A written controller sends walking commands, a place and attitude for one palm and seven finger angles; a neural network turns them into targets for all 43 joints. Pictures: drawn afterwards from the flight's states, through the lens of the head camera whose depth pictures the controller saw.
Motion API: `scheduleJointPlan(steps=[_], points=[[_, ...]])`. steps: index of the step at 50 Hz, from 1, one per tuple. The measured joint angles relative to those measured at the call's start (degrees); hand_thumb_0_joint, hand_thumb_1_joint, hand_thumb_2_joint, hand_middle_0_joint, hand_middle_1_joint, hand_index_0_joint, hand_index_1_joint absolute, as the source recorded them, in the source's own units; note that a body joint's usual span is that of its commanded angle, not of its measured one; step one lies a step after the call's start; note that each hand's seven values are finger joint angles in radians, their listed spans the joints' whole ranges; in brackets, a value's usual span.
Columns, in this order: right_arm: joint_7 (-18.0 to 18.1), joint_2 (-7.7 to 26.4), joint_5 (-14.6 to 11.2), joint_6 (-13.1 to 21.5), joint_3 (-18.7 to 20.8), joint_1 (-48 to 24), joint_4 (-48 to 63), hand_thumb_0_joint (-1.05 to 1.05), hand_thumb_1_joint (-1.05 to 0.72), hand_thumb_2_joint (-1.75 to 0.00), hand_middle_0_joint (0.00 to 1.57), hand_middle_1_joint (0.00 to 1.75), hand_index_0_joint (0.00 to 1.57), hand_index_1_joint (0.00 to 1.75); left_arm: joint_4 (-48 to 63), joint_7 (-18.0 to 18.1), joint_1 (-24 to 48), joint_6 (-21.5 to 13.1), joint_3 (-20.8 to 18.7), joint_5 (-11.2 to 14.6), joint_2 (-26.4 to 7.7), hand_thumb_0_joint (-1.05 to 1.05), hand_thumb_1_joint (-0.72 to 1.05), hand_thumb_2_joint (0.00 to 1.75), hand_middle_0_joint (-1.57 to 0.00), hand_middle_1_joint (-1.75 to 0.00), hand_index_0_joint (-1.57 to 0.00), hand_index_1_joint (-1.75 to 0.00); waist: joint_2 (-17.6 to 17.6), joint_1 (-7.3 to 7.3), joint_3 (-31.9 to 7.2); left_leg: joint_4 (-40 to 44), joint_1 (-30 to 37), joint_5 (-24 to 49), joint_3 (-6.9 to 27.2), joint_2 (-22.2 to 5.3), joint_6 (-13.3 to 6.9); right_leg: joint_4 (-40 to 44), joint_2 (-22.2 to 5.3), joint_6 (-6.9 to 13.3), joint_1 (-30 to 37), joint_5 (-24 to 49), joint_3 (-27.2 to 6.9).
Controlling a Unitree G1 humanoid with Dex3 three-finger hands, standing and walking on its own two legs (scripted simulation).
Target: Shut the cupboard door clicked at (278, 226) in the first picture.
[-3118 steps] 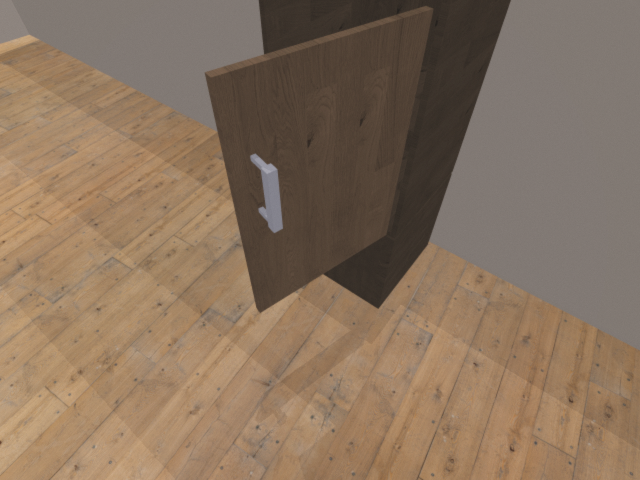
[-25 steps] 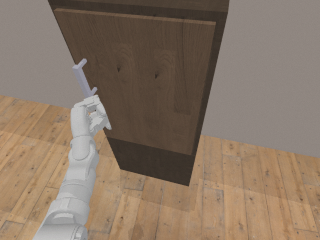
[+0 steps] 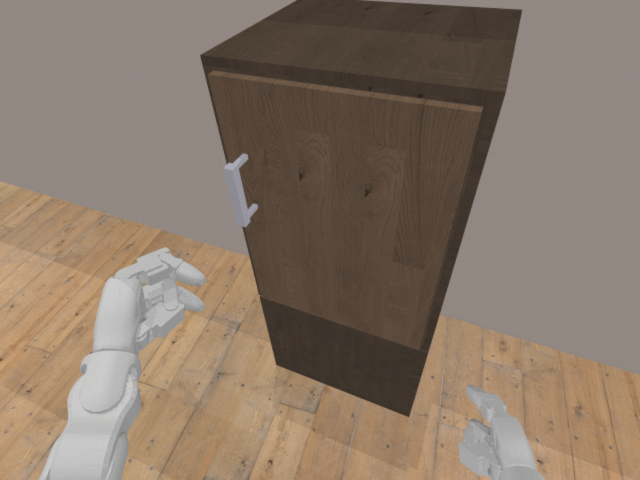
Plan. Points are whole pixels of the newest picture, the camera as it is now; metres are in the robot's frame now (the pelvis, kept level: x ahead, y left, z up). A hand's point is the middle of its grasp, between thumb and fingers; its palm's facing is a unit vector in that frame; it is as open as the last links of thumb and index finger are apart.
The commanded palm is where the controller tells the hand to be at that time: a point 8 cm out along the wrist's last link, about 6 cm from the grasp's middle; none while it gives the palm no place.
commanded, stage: draw the hand back to the body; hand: left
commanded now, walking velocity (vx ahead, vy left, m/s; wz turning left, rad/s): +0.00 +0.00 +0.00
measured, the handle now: (243, 190) +0.60 +0.21 +0.04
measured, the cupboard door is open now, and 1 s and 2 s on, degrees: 0 0 0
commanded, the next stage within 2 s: step back with the hand held close in 0.76 s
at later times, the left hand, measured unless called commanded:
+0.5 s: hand (49, 344) +0.19 +0.28 +0.16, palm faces +0.47 -0.77 -0.43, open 6.9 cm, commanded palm +0.15 +0.31 +0.17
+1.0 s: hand (56, 340) +0.20 +0.28 +0.16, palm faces +0.45 -0.78 -0.43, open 7.4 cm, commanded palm +0.15 +0.31 +0.17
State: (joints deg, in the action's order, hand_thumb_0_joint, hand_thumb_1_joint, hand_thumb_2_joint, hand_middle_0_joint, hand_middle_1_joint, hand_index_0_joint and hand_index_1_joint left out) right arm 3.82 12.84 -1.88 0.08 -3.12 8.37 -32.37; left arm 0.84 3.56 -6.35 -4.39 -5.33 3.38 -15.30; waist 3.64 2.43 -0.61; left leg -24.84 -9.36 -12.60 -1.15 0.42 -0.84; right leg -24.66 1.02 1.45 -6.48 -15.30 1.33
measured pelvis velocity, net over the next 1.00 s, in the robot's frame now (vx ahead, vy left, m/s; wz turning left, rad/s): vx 0.01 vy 0.01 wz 0.00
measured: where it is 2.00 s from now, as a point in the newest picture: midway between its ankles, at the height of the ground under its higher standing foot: outside the picture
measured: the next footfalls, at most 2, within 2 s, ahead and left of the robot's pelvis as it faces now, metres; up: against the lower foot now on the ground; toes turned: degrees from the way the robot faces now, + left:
none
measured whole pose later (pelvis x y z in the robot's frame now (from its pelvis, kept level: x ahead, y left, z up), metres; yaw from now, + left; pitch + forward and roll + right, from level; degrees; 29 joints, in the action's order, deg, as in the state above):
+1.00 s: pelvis +0.01 +0.01 +0.00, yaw +0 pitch -1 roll -1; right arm 3.7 13.5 -0.9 2.9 -1.2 11.4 -35.1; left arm 20.6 5.6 -27.7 -7.3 -21.4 3.5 -20.4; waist 4.8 2.3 -2.1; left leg -27.4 -11.8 -14.2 -1.1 -0.2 -1.5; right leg -22.6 1.6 0.7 -6.8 -14.4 1.4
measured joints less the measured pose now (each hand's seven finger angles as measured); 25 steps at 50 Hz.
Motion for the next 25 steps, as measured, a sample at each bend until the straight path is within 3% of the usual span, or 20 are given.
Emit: scheduleJointPlan(steps=[11,20,25], points=[[-0.3,-0.7,1.0,0.7,-0.3,2.3,-2.0,0.01,-0.90,-0.90,0.20,0.30,0.21,0.30,12.1,0.8,-11.7,1.4,-7.1,0.2,-2.5,0.02,0.89,0.90,-0.66,-0.80,-0.66,-0.79,0.5,0.81,0.2,1.6,2.2,-0.2,0.0,0.4,-0.4,2.4,-0.4,-0.5,2.7,0.3,-0.1],[-0.3,0.3,1.0,2.4,1.4,3.8,-3.4,0.01,-0.90,-0.90,0.20,0.30,0.21,0.30,19.4,1.5,-20.6,0.4,-14.0,0.6,-5.0,0.02,0.89,0.90,-0.42,-0.53,-0.42,-0.52,0.8,0.99,-0.6,0.6,2.0,-1.1,-0.2,0.4,-0.6,2.1,-0.4,-0.8,2.6,-0.2,-0.2],[0.0,1.0,0.9,3.5,2.2,4.0,-3.6,0.01,-0.90,-0.90,0.20,0.30,0.20,0.30,19.9,2.2,-21.5,-0.2,-15.3,0.4,-4.8,0.02,0.89,0.90,-0.30,-0.41,-0.30,-0.40,0.9,1.49,-0.4,0.3,1.8,-1.1,0.0,0.6,-0.8,1.8,-0.6,-0.9,2.5,-0.4,0.0]])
